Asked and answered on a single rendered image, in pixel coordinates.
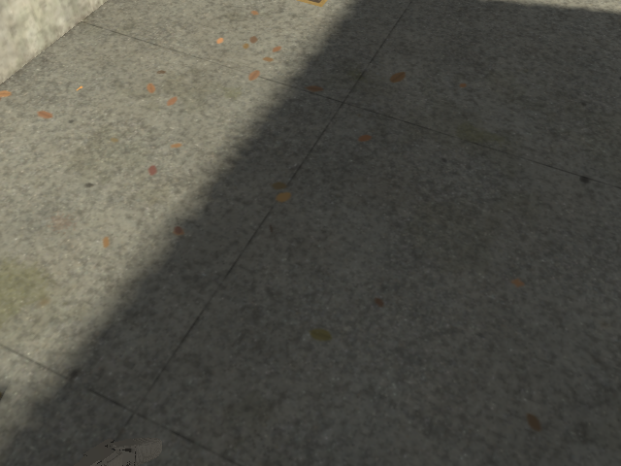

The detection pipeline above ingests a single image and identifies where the robot left hand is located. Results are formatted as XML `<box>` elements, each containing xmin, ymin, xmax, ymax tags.
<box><xmin>74</xmin><ymin>437</ymin><xmax>162</xmax><ymax>466</ymax></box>

